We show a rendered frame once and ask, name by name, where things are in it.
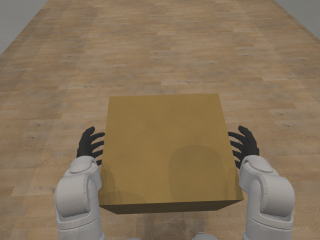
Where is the robot left hand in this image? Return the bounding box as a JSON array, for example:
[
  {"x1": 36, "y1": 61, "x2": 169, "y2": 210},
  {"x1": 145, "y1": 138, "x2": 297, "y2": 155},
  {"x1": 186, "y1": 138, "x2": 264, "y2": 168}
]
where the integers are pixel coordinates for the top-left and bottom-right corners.
[{"x1": 76, "y1": 126, "x2": 105, "y2": 166}]

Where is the carton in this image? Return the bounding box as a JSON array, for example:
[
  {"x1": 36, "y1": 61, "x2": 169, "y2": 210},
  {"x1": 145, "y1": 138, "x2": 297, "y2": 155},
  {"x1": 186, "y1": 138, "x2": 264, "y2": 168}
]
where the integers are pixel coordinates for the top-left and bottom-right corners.
[{"x1": 98, "y1": 93, "x2": 244, "y2": 215}]

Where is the right robot forearm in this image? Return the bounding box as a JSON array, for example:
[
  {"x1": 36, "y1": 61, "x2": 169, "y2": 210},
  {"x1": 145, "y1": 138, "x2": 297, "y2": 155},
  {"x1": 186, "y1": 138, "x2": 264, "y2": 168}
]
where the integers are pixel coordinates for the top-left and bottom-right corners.
[{"x1": 238, "y1": 155, "x2": 296, "y2": 240}]

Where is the left robot forearm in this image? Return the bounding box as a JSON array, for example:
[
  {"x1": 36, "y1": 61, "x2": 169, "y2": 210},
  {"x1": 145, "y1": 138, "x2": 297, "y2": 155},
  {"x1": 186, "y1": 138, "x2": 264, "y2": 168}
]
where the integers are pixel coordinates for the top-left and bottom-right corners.
[{"x1": 54, "y1": 155, "x2": 106, "y2": 240}]

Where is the robot right hand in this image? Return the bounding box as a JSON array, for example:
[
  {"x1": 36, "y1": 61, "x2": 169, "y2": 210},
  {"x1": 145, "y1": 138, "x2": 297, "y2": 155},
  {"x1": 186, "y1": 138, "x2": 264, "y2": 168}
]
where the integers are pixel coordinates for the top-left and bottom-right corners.
[{"x1": 228, "y1": 125, "x2": 260, "y2": 170}]

